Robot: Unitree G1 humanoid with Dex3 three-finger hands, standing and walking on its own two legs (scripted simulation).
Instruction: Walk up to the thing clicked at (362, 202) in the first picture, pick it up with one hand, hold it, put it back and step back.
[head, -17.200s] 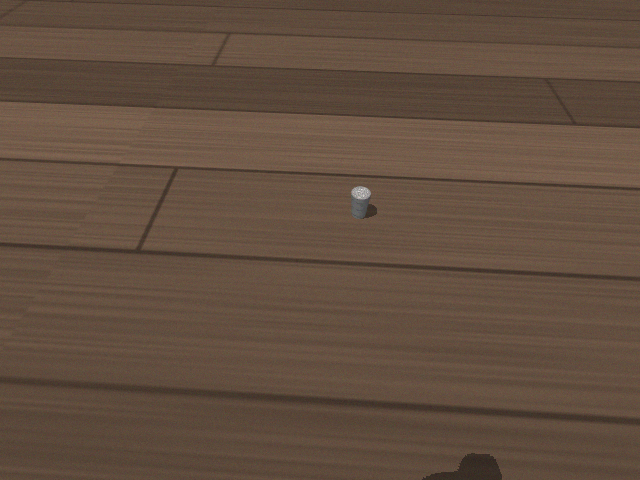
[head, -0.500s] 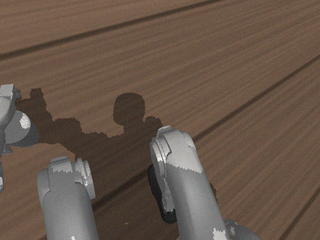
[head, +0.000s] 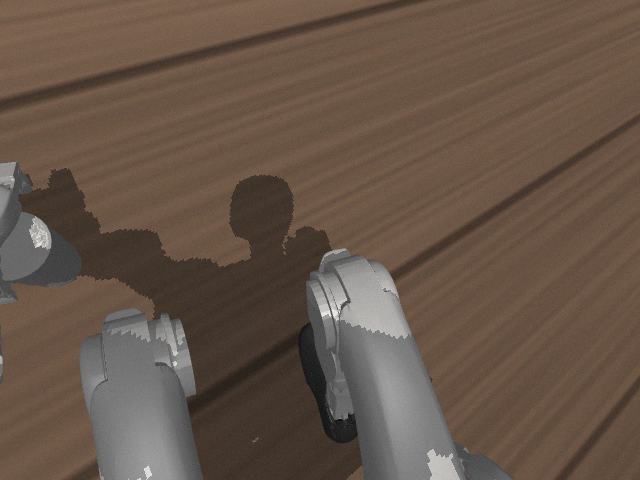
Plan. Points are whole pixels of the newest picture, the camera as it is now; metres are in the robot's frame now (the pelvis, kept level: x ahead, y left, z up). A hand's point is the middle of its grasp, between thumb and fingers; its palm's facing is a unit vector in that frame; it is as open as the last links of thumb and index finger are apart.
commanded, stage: rest palm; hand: left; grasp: from the side
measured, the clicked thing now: (37, 256) +0.42 +0.25 -0.25
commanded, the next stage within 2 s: close in 0.22 s
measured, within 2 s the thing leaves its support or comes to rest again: leaves its support in 1.80 s
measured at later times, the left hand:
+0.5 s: hand out of the picture +0.44 +0.31 -0.20, palm faces -0.49 -0.08 -0.87, open 14.2 cm
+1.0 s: hand out of the picture +0.43 +0.29 -0.19, palm faces -0.45 -0.06 -0.89, open 12.8 cm
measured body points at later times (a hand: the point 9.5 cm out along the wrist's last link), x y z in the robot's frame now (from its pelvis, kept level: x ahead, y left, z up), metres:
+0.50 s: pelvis +0.00 +0.00 +0.00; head +0.25 +0.09 +0.36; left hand +0.46 +0.31 -0.15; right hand +0.02 -0.28 -0.07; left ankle +0.06 +0.12 -0.28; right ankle +0.12 -0.15 -0.28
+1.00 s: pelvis +0.00 +0.00 +0.01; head +0.24 +0.08 +0.37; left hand +0.45 +0.29 -0.14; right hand +0.04 -0.27 -0.07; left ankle +0.06 +0.12 -0.28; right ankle +0.12 -0.15 -0.28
